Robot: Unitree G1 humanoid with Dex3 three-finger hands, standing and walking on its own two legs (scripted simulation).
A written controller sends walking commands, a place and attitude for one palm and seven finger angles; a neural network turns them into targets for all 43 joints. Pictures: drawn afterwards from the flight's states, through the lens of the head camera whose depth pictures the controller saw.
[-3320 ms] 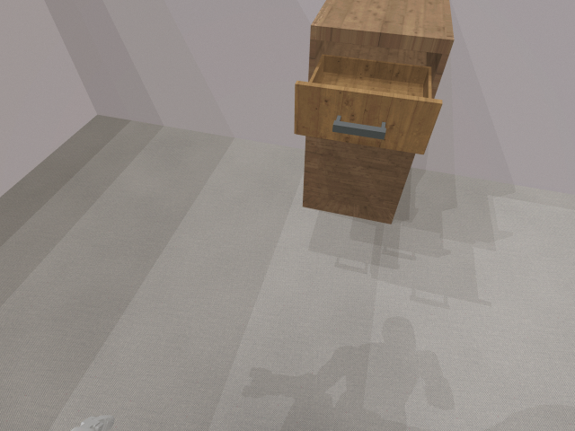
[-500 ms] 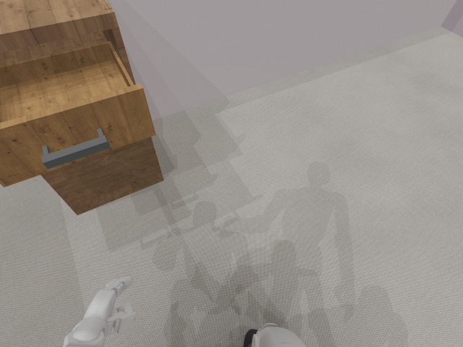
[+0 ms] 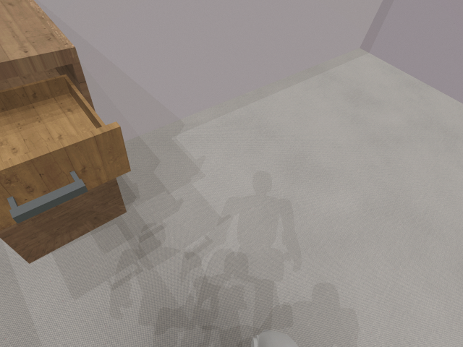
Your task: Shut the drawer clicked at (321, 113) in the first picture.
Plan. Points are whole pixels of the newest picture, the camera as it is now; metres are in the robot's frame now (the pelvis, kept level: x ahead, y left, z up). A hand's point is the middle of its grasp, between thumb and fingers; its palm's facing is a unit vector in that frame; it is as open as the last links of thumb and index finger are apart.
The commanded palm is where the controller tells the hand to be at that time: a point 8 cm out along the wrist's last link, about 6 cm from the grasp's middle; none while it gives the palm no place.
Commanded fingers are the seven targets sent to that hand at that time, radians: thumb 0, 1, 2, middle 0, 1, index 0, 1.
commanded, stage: walk to a spot facing it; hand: left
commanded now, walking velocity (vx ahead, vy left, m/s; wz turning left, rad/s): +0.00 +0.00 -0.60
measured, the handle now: (47, 193) +0.39 +0.42 -0.06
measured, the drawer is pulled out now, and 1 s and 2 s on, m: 0.29 0.29 0.29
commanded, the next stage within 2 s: turn to face it in 1.08 s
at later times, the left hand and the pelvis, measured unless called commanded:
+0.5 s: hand (173, 333) +0.17 +0.11 -0.16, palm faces -0.27 -0.93 -0.26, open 7.3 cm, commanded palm none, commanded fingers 0.00 0.90 0.90 -0.20 -0.30 -0.20 -0.30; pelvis -0.01 -0.04 -0.01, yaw -18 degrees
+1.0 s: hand (174, 316) +0.20 +0.12 -0.17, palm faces -0.51 -0.85 -0.17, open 7.4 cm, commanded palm none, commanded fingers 0.00 0.90 0.90 -0.20 -0.30 -0.20 -0.30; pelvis +0.05 -0.03 +0.00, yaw -36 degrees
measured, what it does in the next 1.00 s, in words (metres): steps on the spot, turning right: right foot, then left foot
